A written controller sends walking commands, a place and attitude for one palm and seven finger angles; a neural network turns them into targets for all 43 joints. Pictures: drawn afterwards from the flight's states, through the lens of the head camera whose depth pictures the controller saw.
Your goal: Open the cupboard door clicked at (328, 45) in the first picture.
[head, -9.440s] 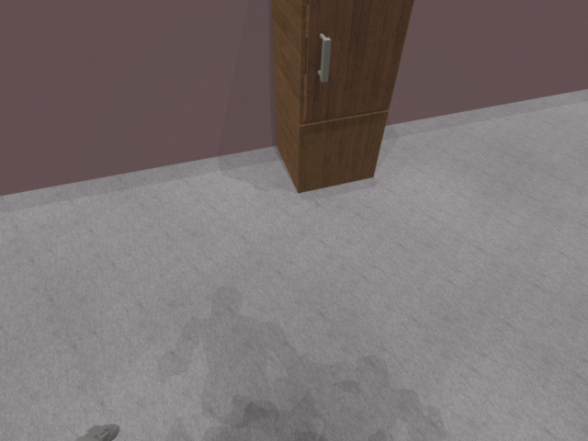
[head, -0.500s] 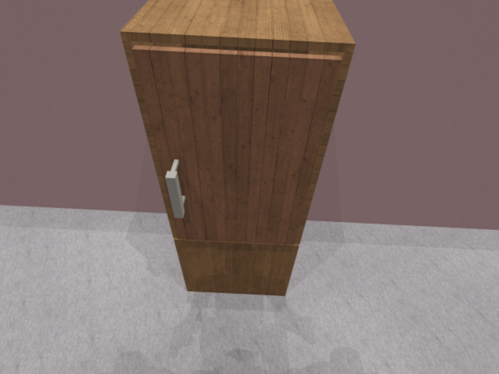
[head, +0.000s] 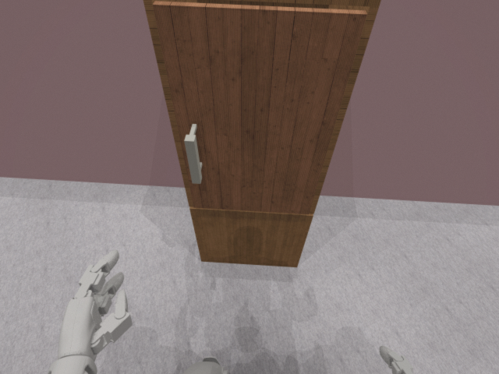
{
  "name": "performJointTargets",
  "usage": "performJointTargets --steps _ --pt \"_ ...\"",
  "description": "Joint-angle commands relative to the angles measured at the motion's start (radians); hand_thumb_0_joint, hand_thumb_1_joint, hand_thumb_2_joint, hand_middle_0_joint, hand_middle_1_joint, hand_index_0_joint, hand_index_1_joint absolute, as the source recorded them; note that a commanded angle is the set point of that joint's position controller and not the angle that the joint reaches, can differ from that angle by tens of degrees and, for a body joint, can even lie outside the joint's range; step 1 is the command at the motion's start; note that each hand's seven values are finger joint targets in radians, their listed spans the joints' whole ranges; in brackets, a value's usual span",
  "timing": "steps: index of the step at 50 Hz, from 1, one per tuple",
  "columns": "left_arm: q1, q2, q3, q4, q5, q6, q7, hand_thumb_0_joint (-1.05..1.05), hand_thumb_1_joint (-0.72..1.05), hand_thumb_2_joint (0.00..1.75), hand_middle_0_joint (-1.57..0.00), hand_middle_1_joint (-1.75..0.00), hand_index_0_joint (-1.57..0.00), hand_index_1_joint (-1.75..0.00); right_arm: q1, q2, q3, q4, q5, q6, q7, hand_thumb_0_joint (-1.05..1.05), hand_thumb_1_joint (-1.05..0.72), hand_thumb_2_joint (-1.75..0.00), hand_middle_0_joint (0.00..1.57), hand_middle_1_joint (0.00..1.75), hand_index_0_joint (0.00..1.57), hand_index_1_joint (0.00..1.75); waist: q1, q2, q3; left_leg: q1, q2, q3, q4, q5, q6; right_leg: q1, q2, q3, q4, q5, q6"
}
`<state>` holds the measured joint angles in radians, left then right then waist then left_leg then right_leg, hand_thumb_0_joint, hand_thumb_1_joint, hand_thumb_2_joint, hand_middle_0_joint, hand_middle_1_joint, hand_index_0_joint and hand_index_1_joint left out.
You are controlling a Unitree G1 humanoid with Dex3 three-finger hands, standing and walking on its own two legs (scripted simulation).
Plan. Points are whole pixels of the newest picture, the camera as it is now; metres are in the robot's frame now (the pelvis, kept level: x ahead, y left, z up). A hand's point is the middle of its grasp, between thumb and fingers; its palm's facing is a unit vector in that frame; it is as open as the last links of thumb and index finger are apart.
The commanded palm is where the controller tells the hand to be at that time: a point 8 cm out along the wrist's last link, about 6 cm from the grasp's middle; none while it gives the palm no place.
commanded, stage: raise the hand with hooked fingers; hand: left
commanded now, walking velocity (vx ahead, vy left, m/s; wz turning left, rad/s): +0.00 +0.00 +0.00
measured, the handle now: (195, 154) +0.61 +0.15 -0.05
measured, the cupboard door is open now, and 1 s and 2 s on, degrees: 0 0 0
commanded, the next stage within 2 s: move the hooked fingers beside the handle in 1.90 s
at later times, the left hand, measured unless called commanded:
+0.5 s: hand (132, 319) +0.22 +0.20 -0.05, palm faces -0.06 -1.00 -0.06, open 10.2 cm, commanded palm +0.21 +0.26 -0.03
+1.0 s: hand (122, 279) +0.29 +0.23 -0.04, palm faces -0.05 -1.00 -0.06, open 13.1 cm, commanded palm +0.27 +0.28 -0.03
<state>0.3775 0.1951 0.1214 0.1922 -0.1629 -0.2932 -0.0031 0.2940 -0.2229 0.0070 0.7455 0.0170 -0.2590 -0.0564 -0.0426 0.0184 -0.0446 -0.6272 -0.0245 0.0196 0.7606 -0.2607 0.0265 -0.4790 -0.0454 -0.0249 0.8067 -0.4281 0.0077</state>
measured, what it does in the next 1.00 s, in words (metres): lowers itself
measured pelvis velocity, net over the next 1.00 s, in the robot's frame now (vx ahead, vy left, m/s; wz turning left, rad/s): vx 0.03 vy -0.01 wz -0.06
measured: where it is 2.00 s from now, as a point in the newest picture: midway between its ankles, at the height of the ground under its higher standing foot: outside the picture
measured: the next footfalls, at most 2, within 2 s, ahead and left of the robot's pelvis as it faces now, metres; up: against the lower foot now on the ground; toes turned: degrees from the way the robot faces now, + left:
none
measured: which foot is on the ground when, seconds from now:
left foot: down 0.00-1.00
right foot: down 0.00-1.00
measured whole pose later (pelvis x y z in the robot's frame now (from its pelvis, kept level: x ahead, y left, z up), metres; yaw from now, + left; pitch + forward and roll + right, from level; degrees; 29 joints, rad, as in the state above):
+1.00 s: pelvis +0.03 -0.01 -0.08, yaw -4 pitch +20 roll -5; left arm 0.24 0.35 0.37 0.14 -0.36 -0.36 -0.45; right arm 0.20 -0.25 -0.01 0.54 0.02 -0.21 -0.06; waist 0.01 0.03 -0.17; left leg -1.16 0.02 -0.05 1.28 -0.47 0.03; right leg -0.95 0.05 -0.04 1.24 -0.63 0.02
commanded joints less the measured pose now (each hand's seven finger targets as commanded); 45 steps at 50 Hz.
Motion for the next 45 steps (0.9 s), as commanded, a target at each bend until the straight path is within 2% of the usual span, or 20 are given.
performJointTargets --steps 1,2,3,4,6,7,8,9,13,15,18,24,27,28,30,33,34,37,41,45 --pt "-0.004 0.078 0.073 0.054 -0.064 -0.333 -0.239 0.0 0.64 0.79 -0.22 -0.47 -0.22 -0.47 -0.157 -0.162 -0.095 -0.222 -0.021 -0.097 0.031 0.0 -0.9 -0.9 0.2 0.3 0.2 0.3 0.072 -0.15 -0.157 -0.159 0.027 -0.06 0.186 -0.294 -0.036 -0.473 0.061 -0.035 0.135 -0.288 -0.034" --pt "-0.012 0.115 0.092 0.043 -0.079 -0.382 -0.314 0.0 0.62 0.78 -0.22 -0.48 -0.22 -0.48 -0.162 -0.165 -0.098 -0.256 -0.015 -0.102 0.043 0.0 -0.9 -0.9 0.2 0.3 0.2 0.3 0.076 -0.11 -0.188 -0.203 0.026 -0.059 0.23 -0.305 -0.033 -0.487 0.058 -0.009 0.167 -0.305 -0.042" --pt "-0.005 0.177 0.151 0.063 -0.096 -0.382 -0.365 0.0 0.6 0.77 -0.22 -0.5 -0.22 -0.5 -0.152 -0.172 -0.1 -0.289 -0.003 -0.099 0.051 0.0 -0.9 -0.9 0.2 0.3 0.2 0.3 0.1 -0.035 -0.221 -0.219 0.022 -0.061 0.245 -0.326 -0.03 -0.48 0.054 0.024 0.18 -0.319 -0.053" --pt "-0.032 0.198 0.162 -0.004 -0.125 -0.357 -0.399 0.0 0.57 0.76 -0.22 -0.51 -0.22 -0.51 -0.179 -0.183 -0.096 -0.34 0.008 -0.093 0.05 0.0 -0.9 -0.9 0.2 0.3 0.2 0.3 0.111 -0.008 -0.271 -0.216 0.022 -0.066 0.231 -0.403 -0.028 -0.48 0.051 0.036 0.185 -0.369 -0.047" --pt "-0.053 0.216 0.186 -0.085 -0.179 -0.263 -0.412 0.0 0.53 0.74 -0.23 -0.54 -0.23 -0.54 -0.204 -0.191 -0.081 -0.408 0.036 -0.066 0.028 0.0 -0.9 -0.9 0.2 0.3 0.2 0.3 0.12 -0.013 -0.269 -0.222 0.018 -0.087 0.178 -0.539 -0.024 -0.47 0.057 0.04 0.167 -0.458 -0.039" --pt "-0.097 0.241 0.206 -0.159 -0.194 -0.222 -0.4 0.0 0.5 0.73 -0.23 -0.55 -0.23 -0.55 -0.203 -0.193 -0.074 -0.424 0.041 -0.049 0.013 0.0 -0.9 -0.9 0.2 0.3 0.2 0.3 0.117 -0.001 -0.28 -0.206 0.022 -0.095 0.168 -0.55 -0.019 -0.466 0.063 0.03 0.174 -0.443 -0.036" --pt "-0.127 0.258 0.224 -0.227 -0.209 -0.196 -0.38 0.0 0.48 0.72 -0.23 -0.57 -0.23 -0.57 -0.193 -0.185 -0.07 -0.431 0.038 -0.038 -0.002 0.0 -0.9 -0.9 0.2 0.3 0.2 0.3 0.107 0.001 -0.286 -0.224 0.027 -0.111 0.171 -0.554 -0.015 -0.472 0.073 0.034 0.179 -0.441 -0.033" --pt "-0.147 0.268 0.224 -0.31 -0.206 -0.18 -0.356 0.0 0.46 0.71 -0.23 -0.58 -0.23 -0.58 -0.185 -0.179 -0.069 -0.431 0.037 -0.028 -0.015 0.0 -0.9 -0.9 0.2 0.3 0.2 0.3 0.096 0.038 -0.291 -0.213 0.031 -0.102 0.187 -0.539 -0.011 -0.475 0.072 0.042 0.173 -0.435 -0.032" --pt "-0.239 0.278 0.186 -0.482 -0.151 -0.207 -0.27 0.0 0.36 0.67 -0.24 -0.64 -0.24 -0.64 -0.143 -0.155 -0.05 -0.393 0.019 -0.021 -0.047 0.0 -0.9 -0.9 0.2 0.3 0.2 0.3 0.024 0.069 -0.242 -0.223 0.043 -0.123 0.235 -0.531 0.0 -0.527 0.09 0.031 0.19 -0.405 -0.032" --pt "-0.205 0.26 0.173 -0.43 -0.143 -0.214 -0.276 0.0 0.32 0.65 -0.24 -0.68 -0.24 -0.68 -0.129 -0.158 -0.047 -0.36 0.015 -0.025 -0.052 0.0 -0.9 -0.9 0.2 0.3 0.2 0.3 0.01 0.076 -0.224 -0.232 0.043 -0.124 0.265 -0.498 0.002 -0.546 0.092 0.02 0.194 -0.365 -0.03" --pt "-0.199 0.258 0.162 -0.323 -0.153 -0.179 -0.337 0.0 0.25 0.62 -0.25 -0.72 -0.25 -0.72 -0.121 -0.168 -0.039 -0.333 0.015 -0.03 -0.056 0.0 -0.9 -0.9 0.2 0.3 0.2 0.3 -0.003 0.076 -0.209 -0.272 0.04 -0.123 0.296 -0.481 0.003 -0.558 0.095 0.02 0.194 -0.348 -0.029" --pt "-0.185 0.324 0.262 -0.289 -0.209 -0.096 -0.413 0.0 0.11 0.56 -0.26 -0.81 -0.26 -0.81 -0.118 -0.163 -0.042 -0.338 0.024 -0.044 -0.057 0.0 -0.9 -0.9 0.2 0.3 0.2 0.3 0.048 0.083 -0.327 -0.225 0.039 -0.102 0.318 -0.299 0.01 -0.47 0.089 0.032 0.169 -0.256 -0.036" --pt "-0.166 0.332 0.3 -0.29 -0.222 -0.101 -0.404 0.0 0.04 0.53 -0.26 -0.86 -0.26 -0.86 -0.122 -0.149 -0.048 -0.336 0.022 -0.039 -0.05 0.0 -0.9 -0.9 0.2 0.3 0.2 0.3 0.058 0.064 -0.316 -0.23 0.041 -0.086 0.33 -0.238 0.01 -0.456 0.091 0.035 0.159 -0.25 -0.034" --pt "-0.149 0.345 0.328 -0.277 -0.224 -0.103 -0.399 0.0 0.01 0.52 -0.26 -0.87 -0.26 -0.87 -0.12 -0.146 -0.053 -0.331 0.018 -0.04 -0.049 0.0 -0.9 -0.9 0.2 0.3 0.2 0.3 0.069 0.057 -0.332 -0.229 0.042 -0.085 0.342 -0.19 0.011 -0.444 0.097 0.03 0.174 -0.208 -0.036" --pt "-0.114 0.324 0.329 -0.277 -0.223 -0.113 -0.397 0.0 -0.03 0.5 -0.27 -0.9 -0.27 -0.9 -0.109 -0.144 -0.063 -0.321 0.017 -0.038 -0.04 0.0 -0.9 -0.9 0.2 0.3 0.2 0.3 0.07 0.069 -0.364 -0.188 0.046 -0.083 0.35 -0.083 0.009 -0.439 0.097 0.01 0.204 -0.083 -0.035" --pt "-0.102 0.307 0.325 -0.241 -0.217 -0.112 -0.403 0.0 -0.1 0.47 -0.27 -0.94 -0.27 -0.94 -0.1 -0.148 -0.076 -0.309 0.015 -0.031 -0.028 0.0 -0.9 -0.9 0.2 0.3 0.2 0.3 0.065 0.051 -0.371 -0.161 0.047 -0.09 0.351 -0.005 0.008 -0.454 0.105 -0.022 0.241 0.024 -0.035" --pt "-0.113 0.303 0.319 -0.26 -0.218 -0.116 -0.408 0.0 -0.13 0.46 -0.27 -0.96 -0.27 -0.96 -0.095 -0.152 -0.078 -0.309 0.015 -0.03 -0.024 0.0 -0.9 -0.9 0.2 0.3 0.2 0.3 0.059 0.069 -0.39 -0.142 0.047 -0.089 0.354 0.026 0.007 -0.459 0.101 -0.026 0.249 0.062 -0.033" --pt "-0.123 0.305 0.317 -0.245 -0.216 -0.12 -0.422 0.0 -0.2 0.43 -0.28 -1.0 -0.28 -1.0 -0.085 -0.161 -0.084 -0.308 0.016 -0.022 -0.018 0.0 -0.9 -0.9 0.2 0.3 0.2 0.3 0.05 0.067 -0.391 -0.126 0.05 -0.093 0.351 0.036 0.005 -0.482 0.102 -0.036 0.258 0.067 -0.031" --pt "-0.135 0.325 0.339 -0.281 -0.225 -0.141 -0.432 0.0 -0.29 0.39 -0.29 -1.07 -0.29 -1.07 -0.071 -0.172 -0.089 -0.316 0.013 -0.019 -0.014 0.0 -0.9 -0.9 0.2 0.3 0.2 0.3 0.055 0.086 -0.448 -0.052 0.057 -0.108 0.348 0.108 -0.004 -0.5 0.104 -0.048 0.279 0.104 -0.035" --pt "-0.169 0.33 0.34 -0.279 -0.227 -0.141 -0.437 0.0 -0.38 0.35 -0.29 -1.12 -0.29 -1.12 -0.065 -0.181 -0.086 -0.324 0.012 -0.008 -0.01 0.0 -0.9 -0.9 0.2 0.3 0.2 0.3 0.05 0.11 -0.446 -0.023 0.061 -0.121 0.339 0.104 -0.014 -0.533 0.105 -0.056 0.284 0.08 -0.037"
